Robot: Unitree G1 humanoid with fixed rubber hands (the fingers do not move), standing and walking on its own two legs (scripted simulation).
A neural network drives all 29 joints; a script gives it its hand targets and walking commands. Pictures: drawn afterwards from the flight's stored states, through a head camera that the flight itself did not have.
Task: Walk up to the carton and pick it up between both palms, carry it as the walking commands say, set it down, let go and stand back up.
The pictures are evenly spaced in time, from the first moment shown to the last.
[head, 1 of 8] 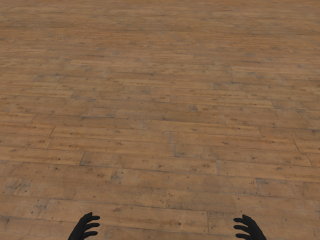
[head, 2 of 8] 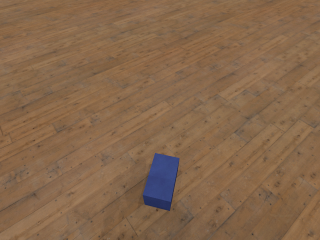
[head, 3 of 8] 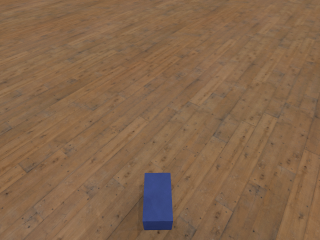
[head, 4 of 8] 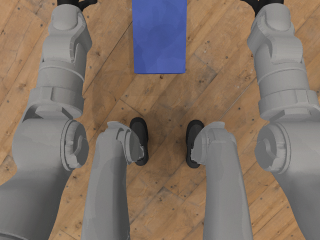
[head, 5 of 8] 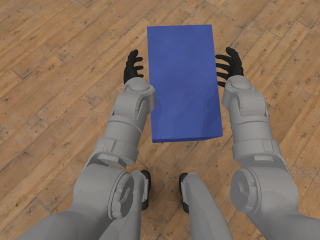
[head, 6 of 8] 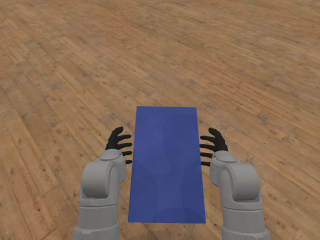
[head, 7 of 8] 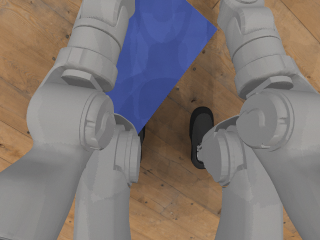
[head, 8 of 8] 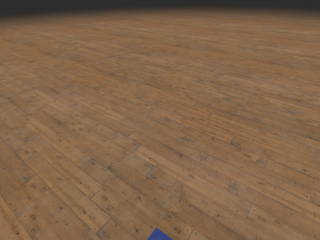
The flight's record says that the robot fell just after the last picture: no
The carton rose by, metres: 0.71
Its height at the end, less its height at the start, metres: +0.01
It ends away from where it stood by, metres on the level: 0.48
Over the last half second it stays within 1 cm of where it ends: yes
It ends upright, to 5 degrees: yes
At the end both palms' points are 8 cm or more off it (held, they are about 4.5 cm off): yes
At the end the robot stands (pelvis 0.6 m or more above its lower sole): yes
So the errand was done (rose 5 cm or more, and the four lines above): yes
